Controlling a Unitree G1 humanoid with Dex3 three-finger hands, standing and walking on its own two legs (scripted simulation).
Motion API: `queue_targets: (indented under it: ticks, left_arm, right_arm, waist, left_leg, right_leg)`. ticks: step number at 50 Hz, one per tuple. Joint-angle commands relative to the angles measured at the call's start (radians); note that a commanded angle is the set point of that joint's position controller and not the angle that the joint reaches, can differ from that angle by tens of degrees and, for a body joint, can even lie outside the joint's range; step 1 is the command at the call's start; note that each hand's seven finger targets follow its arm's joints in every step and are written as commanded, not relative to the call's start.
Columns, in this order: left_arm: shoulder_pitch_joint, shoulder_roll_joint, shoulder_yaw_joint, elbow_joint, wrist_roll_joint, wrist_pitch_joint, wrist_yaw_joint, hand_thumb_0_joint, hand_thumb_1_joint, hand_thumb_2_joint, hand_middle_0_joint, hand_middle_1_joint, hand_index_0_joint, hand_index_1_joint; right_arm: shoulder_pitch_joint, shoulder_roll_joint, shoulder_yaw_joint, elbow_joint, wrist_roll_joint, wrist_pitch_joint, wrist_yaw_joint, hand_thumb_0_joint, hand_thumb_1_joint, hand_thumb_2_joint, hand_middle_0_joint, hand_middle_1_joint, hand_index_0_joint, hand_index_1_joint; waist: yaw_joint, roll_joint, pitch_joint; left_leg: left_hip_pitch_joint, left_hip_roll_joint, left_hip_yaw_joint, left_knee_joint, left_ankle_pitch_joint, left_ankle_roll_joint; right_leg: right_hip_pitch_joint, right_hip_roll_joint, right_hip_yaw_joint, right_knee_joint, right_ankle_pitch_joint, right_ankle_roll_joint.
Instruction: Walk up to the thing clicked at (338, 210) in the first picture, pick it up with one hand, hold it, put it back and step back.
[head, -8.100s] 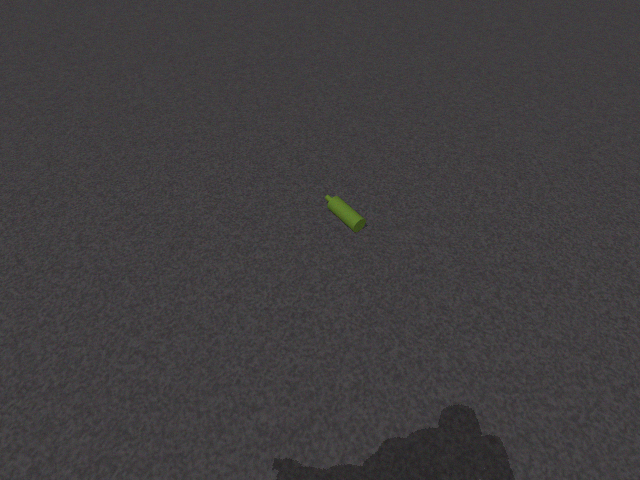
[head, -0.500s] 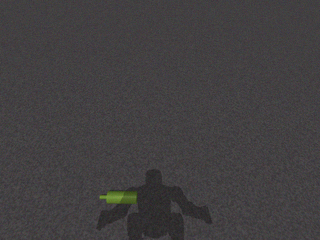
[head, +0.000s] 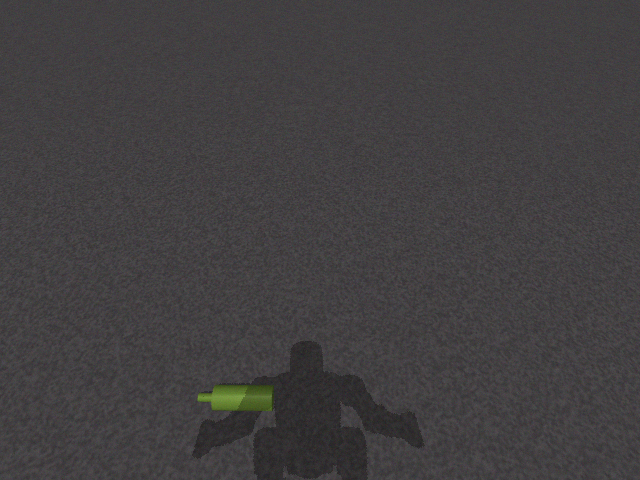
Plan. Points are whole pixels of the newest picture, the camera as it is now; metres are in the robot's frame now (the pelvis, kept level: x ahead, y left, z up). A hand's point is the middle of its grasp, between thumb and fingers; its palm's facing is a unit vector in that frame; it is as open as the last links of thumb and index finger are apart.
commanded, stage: stand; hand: left
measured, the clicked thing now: (235, 397) +0.46 +0.23 -0.75
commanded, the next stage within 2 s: walk up in 0.18 s
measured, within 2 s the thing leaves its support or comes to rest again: neither
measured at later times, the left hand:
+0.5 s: hand out of the picture +0.06 +0.25 -0.17, palm faces +0.02 -0.93 -0.35, open 7.4 cm
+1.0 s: hand (173, 465) +0.18 +0.21 -0.15, palm faces +0.00 -0.93 -0.37, open 7.4 cm
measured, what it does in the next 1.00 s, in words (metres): steps on the spot: right foot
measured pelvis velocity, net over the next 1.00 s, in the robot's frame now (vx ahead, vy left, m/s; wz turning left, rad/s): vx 0.07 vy -0.05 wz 0.04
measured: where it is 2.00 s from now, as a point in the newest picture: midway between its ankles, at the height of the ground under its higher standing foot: outside the picture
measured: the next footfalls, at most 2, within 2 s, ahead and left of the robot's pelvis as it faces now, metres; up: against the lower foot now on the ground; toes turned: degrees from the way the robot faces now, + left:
right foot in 0.78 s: +0.15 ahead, -0.16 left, +0.00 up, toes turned +0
left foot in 1.06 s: +0.08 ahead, +0.10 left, +0.00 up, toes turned +1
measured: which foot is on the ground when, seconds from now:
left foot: down 0.00-0.82, up 0.84-1.00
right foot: down 0.00-0.60, up 0.62-0.76, down 0.78-1.00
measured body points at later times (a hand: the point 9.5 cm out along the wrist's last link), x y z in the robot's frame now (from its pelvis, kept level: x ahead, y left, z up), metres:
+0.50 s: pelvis +0.03 -0.01 -0.01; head +0.05 -0.01 +0.44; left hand +0.06 +0.30 -0.14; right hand +0.09 -0.32 -0.14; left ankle +0.01 +0.11 -0.75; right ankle -0.03 -0.13 -0.75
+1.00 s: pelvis +0.07 -0.05 -0.01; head +0.10 -0.06 +0.43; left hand +0.18 +0.25 -0.13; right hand +0.15 -0.35 -0.15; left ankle +0.02 +0.09 -0.73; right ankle +0.11 -0.16 -0.75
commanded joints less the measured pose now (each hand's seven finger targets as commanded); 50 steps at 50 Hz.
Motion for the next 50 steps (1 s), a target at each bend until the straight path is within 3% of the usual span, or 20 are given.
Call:
queue_targets:
  ticks: [1,8,11,14,16,18,20,23,26,28,29,30,32,36,39,40,41,42,44,50]
  left_arm:
    - [-0.023,0.210,0.045,-0.052,-0.005,-0.019,0.014,0.000,0.900,0.900,-0.200,-0.300,-0.200,-0.300]
    - [-0.027,0.214,0.047,-0.054,-0.002,-0.018,0.016,0.000,0.900,0.900,-0.200,-0.300,-0.200,-0.300]
    - [-0.016,0.212,0.077,-0.077,0.014,-0.010,-0.003,0.000,0.900,0.900,-0.200,-0.300,-0.200,-0.300]
    - [0.012,0.189,0.079,-0.081,0.014,-0.005,-0.012,0.000,0.900,0.900,-0.200,-0.300,-0.200,-0.300]
    - [0.047,0.195,0.084,-0.084,0.017,-0.013,-0.010,0.000,0.900,0.900,-0.200,-0.300,-0.200,-0.300]
    - [0.081,0.224,0.094,-0.086,0.015,-0.027,-0.005,0.000,0.900,0.900,-0.200,-0.300,-0.200,-0.300]
    - [0.087,0.268,0.108,-0.098,0.009,-0.031,0.002,0.000,0.900,0.900,-0.200,-0.300,-0.200,-0.300]
    - [0.062,0.274,0.111,-0.138,0.005,-0.020,0.007,0.000,0.900,0.900,-0.200,-0.300,-0.200,-0.300]
    - [0.045,0.251,0.102,-0.168,-0.004,-0.010,0.007,0.000,0.900,0.900,-0.200,-0.300,-0.200,-0.300]
    - [0.014,0.218,0.096,-0.193,-0.008,-0.006,0.008,0.000,0.900,0.900,-0.200,-0.300,-0.200,-0.300]
    - [-0.013,0.189,0.089,-0.210,-0.010,-0.005,0.006,0.000,0.900,0.900,-0.200,-0.300,-0.200,-0.300]
    - [-0.027,0.173,0.090,-0.215,-0.011,0.003,0.008,0.000,0.900,0.900,-0.200,-0.300,-0.200,-0.300]
    - [-0.044,0.178,0.084,-0.233,-0.008,0.006,0.009,0.000,0.900,0.900,-0.200,-0.300,-0.200,-0.300]
    - [0.051,0.190,0.090,-0.212,-0.019,-0.002,0.001,0.000,0.900,0.900,-0.200,-0.300,-0.200,-0.300]
    - [0.110,0.208,0.101,-0.146,-0.002,-0.016,0.013,0.000,0.900,0.900,-0.200,-0.300,-0.200,-0.300]
    - [0.134,0.254,0.115,-0.141,-0.005,-0.017,0.020,0.000,0.900,0.900,-0.200,-0.300,-0.200,-0.300]
    - [0.109,0.275,0.113,-0.157,-0.006,-0.022,0.025,0.000,0.900,0.900,-0.200,-0.300,-0.200,-0.300]
    - [0.024,0.322,0.108,-0.191,0.003,-0.020,0.023,0.000,0.900,0.900,-0.200,-0.300,-0.200,-0.300]
    - [-0.083,0.290,0.104,-0.214,0.010,-0.012,0.019,0.000,0.900,0.900,-0.200,-0.300,-0.200,-0.300]
    - [-0.069,0.247,0.092,-0.197,0.001,-0.019,0.021,0.000,0.900,0.900,-0.200,-0.300,-0.200,-0.300]
  right_arm:
    - [-0.034,-0.214,-0.036,-0.057,0.003,-0.024,-0.010,0.000,-0.900,-0.900,0.200,0.300,0.200,0.300]
    - [-0.035,-0.211,-0.038,-0.059,0.002,-0.021,-0.012,0.000,-0.900,-0.900,0.200,0.300,0.200,0.300]
    - [0.025,-0.256,-0.078,-0.072,-0.014,-0.025,-0.001,0.000,-0.900,-0.900,0.200,0.300,0.200,0.300]
    - [0.020,-0.257,-0.085,-0.096,-0.021,-0.025,0.001,0.000,-0.900,-0.900,0.200,0.300,0.200,0.300]
    - [-0.007,-0.245,-0.083,-0.123,-0.019,-0.030,0.001,0.000,-0.900,-0.900,0.200,0.300,0.200,0.300]
    - [-0.018,-0.215,-0.076,-0.150,-0.013,-0.036,0.003,0.000,-0.900,-0.900,0.200,0.300,0.200,0.300]
    - [-0.005,-0.180,-0.066,-0.169,-0.009,-0.039,0.001,0.000,-0.900,-0.900,0.200,0.300,0.200,0.300]
    - [0.030,-0.181,-0.072,-0.174,-0.013,-0.038,-0.005,0.000,-0.900,-0.900,0.200,0.300,0.200,0.300]
    - [0.064,-0.200,-0.085,-0.177,-0.014,-0.040,-0.005,0.000,-0.900,-0.900,0.200,0.300,0.200,0.300]
    - [0.170,-0.249,-0.107,-0.160,-0.012,-0.041,-0.010,0.000,-0.900,-0.900,0.200,0.300,0.200,0.300]
    - [0.230,-0.291,-0.119,-0.154,-0.008,-0.043,-0.015,0.000,-0.900,-0.900,0.200,0.300,0.200,0.300]
    - [0.246,-0.315,-0.126,-0.156,-0.007,-0.044,-0.021,0.000,-0.900,-0.900,0.200,0.300,0.200,0.300]
    - [0.225,-0.312,-0.128,-0.175,-0.011,-0.047,-0.028,0.000,-0.900,-0.900,0.200,0.300,0.200,0.300]
    - [0.056,-0.262,-0.106,-0.238,-0.014,-0.041,-0.034,0.000,-0.900,-0.900,0.200,0.300,0.200,0.300]
    - [0.000,-0.215,-0.083,-0.250,0.017,-0.016,-0.028,0.000,-0.900,-0.900,0.200,0.300,0.200,0.300]
    - [0.019,-0.178,-0.071,-0.256,0.034,-0.009,-0.024,0.000,-0.900,-0.900,0.200,0.300,0.200,0.300]
    - [0.044,-0.145,-0.059,-0.258,0.035,0.006,-0.021,0.000,-0.900,-0.900,0.200,0.300,0.200,0.300]
    - [0.091,-0.179,-0.076,-0.224,0.025,0.032,-0.026,0.000,-0.900,-0.900,0.200,0.300,0.200,0.300]
    - [0.116,-0.193,-0.081,-0.186,0.016,0.036,-0.019,0.000,-0.900,-0.900,0.200,0.300,0.200,0.300]
    - [0.119,-0.181,-0.070,-0.159,0.005,0.019,-0.009,0.000,-0.900,-0.900,0.200,0.300,0.200,0.300]
  waist:
    - [0.004,-0.001,-0.076]
    - [0.000,0.000,-0.050]
    - [-0.006,0.035,-0.025]
    - [0.008,0.095,0.075]
    - [0.030,0.072,0.066]
    - [0.042,0.013,0.026]
    - [0.039,-0.055,-0.009]
    - [0.023,-0.085,-0.026]
    - [0.006,-0.076,-0.036]
    - [-0.043,-0.001,-0.104]
    - [-0.074,0.088,-0.127]
    - [-0.086,0.175,-0.099]
    - [-0.072,0.132,-0.030]
    - [0.008,0.156,0.001]
    - [0.049,0.044,-0.063]
    - [0.062,-0.068,-0.112]
    - [0.053,-0.134,-0.122]
    - [0.032,-0.111,-0.088]
    - [-0.010,-0.141,0.033]
    - [0.004,-0.158,-0.081]
  left_leg:
    - [0.046,0.133,-0.107,-0.018,0.232,0.024]
    - [0.033,0.130,-0.106,-0.028,0.174,0.023]
    - [-0.022,0.118,-0.150,-0.064,-0.297,0.080]
    - [-0.101,0.174,-0.250,-0.128,-0.449,0.113]
    - [-0.112,0.174,-0.227,-0.071,-0.264,0.115]
    - [-0.139,0.093,-0.113,0.079,-0.028,0.075]
    - [-0.185,0.029,-0.016,0.192,0.044,0.028]
    - [-0.186,0.026,0.006,0.197,0.021,0.024]
    - [-0.032,0.048,-0.003,0.178,0.195,0.057]
    - [0.214,0.139,-0.112,0.174,0.422,0.126]
    - [0.300,0.235,-0.229,0.138,0.540,0.184]
    - [0.368,0.336,-0.343,0.115,0.674,0.271]
    - [0.249,0.360,-0.353,0.073,0.631,0.288]
    - [0.134,0.256,-0.171,0.125,0.473,0.195]
    - [-0.087,0.102,-0.005,0.306,0.318,0.050]
    - [-0.164,0.049,0.008,0.379,0.149,0.015]
    - [-0.203,-0.010,-0.017,0.453,-0.292,0.005]
    - [-0.094,0.000,-0.063,0.554,-0.467,0.012]
    - [-0.084,0.021,-0.101,0.535,-0.472,0.011]
    - [-0.101,0.027,-0.056,0.275,-0.301,0.002]
  right_leg:
    - [-0.005,-0.122,0.087,-0.034,0.179,-0.031]
    - [-0.028,-0.117,0.085,-0.046,0.128,-0.032]
    - [-0.083,-0.044,0.038,0.048,-0.217,-0.070]
    - [-0.167,-0.021,0.028,0.106,-0.236,-0.066]
    - [-0.111,-0.038,0.046,0.069,-0.130,-0.071]
    - [-0.017,-0.087,0.128,0.007,0.023,-0.091]
    - [0.079,-0.170,0.209,0.001,0.179,-0.133]
    - [0.112,-0.200,0.176,0.070,0.328,-0.166]
    - [-0.009,-0.132,0.084,0.152,0.345,-0.121]
    - [-0.192,-0.040,-0.007,0.332,0.300,-0.068]
    - [-0.292,0.022,-0.035,0.483,0.143,-0.046]
    - [-0.420,0.069,-0.016,0.581,-0.342,-0.046]
    - [-0.440,0.012,0.093,0.619,-0.434,-0.062]
    - [-0.331,-0.038,0.073,0.371,-0.248,-0.046]
    - [0.021,-0.008,0.034,0.118,0.311,-0.061]
    - [0.100,-0.094,0.138,0.136,0.461,-0.104]
    - [0.061,-0.255,0.328,0.040,0.401,-0.165]
    - [-0.154,-0.352,0.426,-0.018,0.157,-0.241]
    - [-0.269,-0.311,0.397,-0.004,0.096,-0.249]
    - [-0.076,-0.226,0.228,0.111,0.349,-0.187]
